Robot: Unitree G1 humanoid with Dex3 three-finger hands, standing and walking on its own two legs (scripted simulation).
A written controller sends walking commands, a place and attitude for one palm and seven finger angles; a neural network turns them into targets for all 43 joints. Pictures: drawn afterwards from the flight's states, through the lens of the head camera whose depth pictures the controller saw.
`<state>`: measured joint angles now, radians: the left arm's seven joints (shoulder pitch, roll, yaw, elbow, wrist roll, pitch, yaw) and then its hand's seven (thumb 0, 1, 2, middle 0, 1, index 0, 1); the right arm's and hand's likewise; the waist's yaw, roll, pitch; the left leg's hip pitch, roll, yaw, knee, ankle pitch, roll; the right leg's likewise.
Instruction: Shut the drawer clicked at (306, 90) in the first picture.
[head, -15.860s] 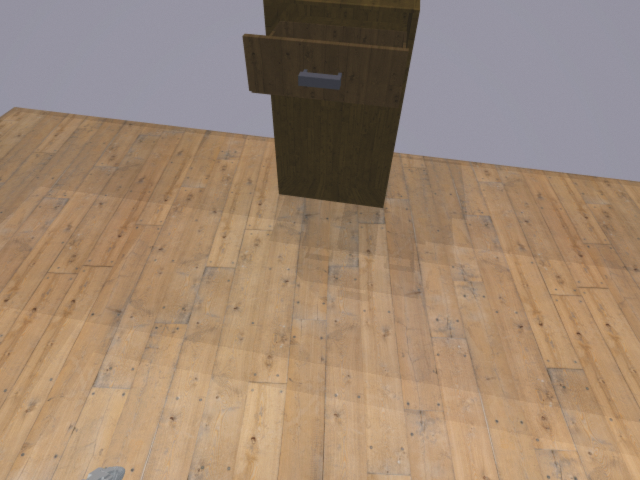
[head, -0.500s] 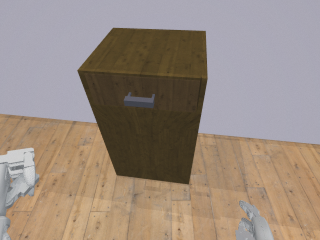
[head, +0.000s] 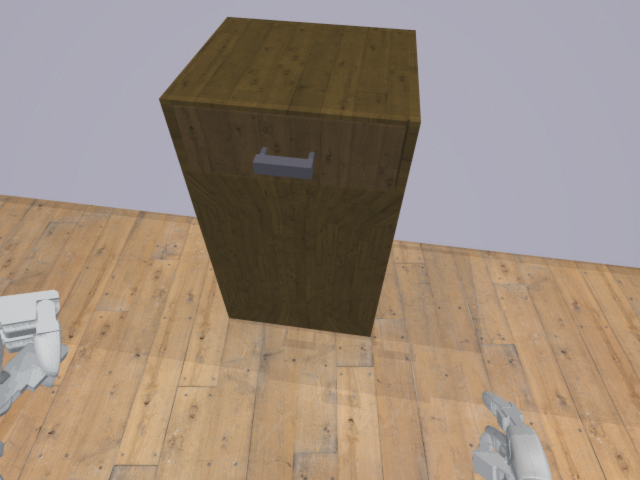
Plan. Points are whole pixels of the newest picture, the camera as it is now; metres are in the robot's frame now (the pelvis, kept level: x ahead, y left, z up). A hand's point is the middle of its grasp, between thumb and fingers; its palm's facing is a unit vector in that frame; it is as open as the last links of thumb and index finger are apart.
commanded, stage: step back with the hand held close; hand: left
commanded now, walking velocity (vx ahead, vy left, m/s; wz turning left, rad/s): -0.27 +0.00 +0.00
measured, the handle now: (285, 160) +0.70 +0.12 -0.01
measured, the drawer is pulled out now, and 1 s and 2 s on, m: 0.00 0.00 0.00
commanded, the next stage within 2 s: stop stepping back and stand still in 0.70 s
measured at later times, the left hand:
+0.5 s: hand (26, 431) +0.13 +0.23 +0.17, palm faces +0.31 -0.81 -0.49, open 3.2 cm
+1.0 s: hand out of the picture +0.02 +0.20 +0.18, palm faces +0.24 -0.84 -0.48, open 3.2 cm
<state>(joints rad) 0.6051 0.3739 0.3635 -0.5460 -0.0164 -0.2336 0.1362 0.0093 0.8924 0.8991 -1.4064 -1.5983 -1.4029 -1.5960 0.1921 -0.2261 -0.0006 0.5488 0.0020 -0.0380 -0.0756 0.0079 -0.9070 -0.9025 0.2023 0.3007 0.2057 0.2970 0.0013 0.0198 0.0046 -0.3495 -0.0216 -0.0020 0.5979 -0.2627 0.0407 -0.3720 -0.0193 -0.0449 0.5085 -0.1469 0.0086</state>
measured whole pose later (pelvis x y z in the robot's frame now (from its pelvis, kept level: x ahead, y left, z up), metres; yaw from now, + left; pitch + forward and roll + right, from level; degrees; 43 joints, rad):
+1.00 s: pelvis -0.17 -0.02 +0.00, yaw -4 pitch +2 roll -1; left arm 0.68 0.45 0.38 -0.63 -0.06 -0.24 0.12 0.01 0.89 0.90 -1.41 -1.60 -1.40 -1.60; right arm 0.20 -0.18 0.03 0.62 -0.01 -0.08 -0.06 0.01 -0.90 -0.90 0.21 0.30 0.21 0.30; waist -0.01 -0.01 -0.04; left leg -0.47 0.03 0.02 0.60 -0.17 0.00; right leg -0.13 0.03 0.02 0.47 -0.36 -0.01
